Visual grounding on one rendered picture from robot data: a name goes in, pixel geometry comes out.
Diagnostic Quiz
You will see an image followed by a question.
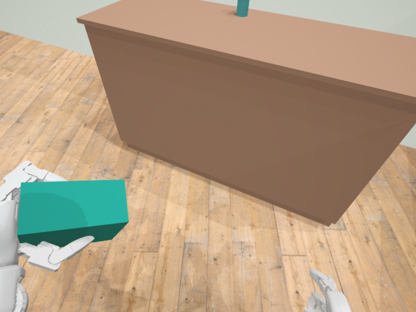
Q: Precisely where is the robot right hand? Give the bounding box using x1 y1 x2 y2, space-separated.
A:
304 268 352 312

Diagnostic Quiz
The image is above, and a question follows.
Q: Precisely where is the robot left forearm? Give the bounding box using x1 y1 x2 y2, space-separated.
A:
0 265 29 312

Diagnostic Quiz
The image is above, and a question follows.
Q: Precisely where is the sponge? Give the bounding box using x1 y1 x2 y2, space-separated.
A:
17 179 129 248

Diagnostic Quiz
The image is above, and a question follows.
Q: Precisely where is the robot left hand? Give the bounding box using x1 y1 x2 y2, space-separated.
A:
0 161 95 272

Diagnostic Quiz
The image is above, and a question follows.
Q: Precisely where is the table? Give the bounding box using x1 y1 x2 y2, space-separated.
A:
76 0 416 227

